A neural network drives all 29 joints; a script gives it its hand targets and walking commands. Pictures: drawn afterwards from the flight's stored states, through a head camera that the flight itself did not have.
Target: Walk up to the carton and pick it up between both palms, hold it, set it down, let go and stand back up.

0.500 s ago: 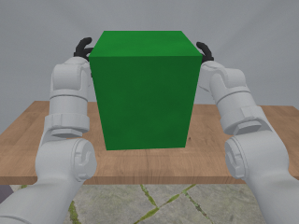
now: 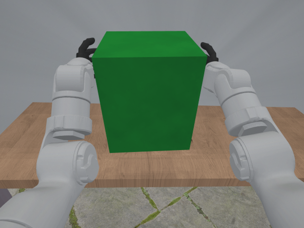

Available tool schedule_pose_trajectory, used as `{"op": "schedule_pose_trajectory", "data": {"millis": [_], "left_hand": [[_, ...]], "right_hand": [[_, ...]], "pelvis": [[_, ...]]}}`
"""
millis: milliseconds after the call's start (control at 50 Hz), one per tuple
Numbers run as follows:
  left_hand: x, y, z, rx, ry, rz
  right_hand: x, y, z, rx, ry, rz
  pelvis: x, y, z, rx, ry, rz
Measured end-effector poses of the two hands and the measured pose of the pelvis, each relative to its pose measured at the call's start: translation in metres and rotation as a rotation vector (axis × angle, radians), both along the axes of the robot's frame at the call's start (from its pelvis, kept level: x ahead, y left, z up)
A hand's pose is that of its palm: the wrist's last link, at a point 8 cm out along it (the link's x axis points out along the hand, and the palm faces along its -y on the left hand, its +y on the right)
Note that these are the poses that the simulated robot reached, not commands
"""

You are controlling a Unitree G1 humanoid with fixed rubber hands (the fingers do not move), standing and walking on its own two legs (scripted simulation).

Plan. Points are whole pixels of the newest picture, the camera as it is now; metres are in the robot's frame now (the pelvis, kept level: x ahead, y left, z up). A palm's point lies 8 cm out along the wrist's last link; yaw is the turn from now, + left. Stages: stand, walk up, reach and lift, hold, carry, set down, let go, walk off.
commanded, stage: hold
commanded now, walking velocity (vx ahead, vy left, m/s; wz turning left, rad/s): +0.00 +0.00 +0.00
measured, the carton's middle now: (148, 90) +0.38 +0.00 +0.26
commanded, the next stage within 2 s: none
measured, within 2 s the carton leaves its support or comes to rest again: neither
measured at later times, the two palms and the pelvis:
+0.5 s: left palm (82, 67) +0.38 +0.16 +0.32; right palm (205, 71) +0.38 -0.14 +0.32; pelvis +0.00 +0.00 +0.00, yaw +0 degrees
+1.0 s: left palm (83, 68) +0.38 +0.16 +0.32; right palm (207, 72) +0.37 -0.14 +0.32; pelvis +0.00 +0.00 +0.00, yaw +0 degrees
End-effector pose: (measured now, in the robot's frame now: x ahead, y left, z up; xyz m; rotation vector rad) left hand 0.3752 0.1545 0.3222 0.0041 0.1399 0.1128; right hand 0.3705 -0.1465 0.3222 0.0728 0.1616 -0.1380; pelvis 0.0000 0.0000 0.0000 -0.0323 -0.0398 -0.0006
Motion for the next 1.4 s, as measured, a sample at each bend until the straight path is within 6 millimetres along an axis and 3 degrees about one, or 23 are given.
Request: {"op": "schedule_pose_trajectory", "data": {"millis": [520,1400], "left_hand": [[0.005,0.007,-0.001,-0.007,-0.006,0.013],[-0.002,0.000,0.004,-0.003,-0.001,0.003]], "right_hand": [[0.009,0.007,-0.003,-0.020,-0.001,0.018],[-0.002,0.000,0.000,0.004,0.012,0.002]], "pelvis": [[0.005,-0.003,0.000,-0.001,0.014,0.007],[-0.002,-0.002,0.000,0.001,-0.002,0.005]]}}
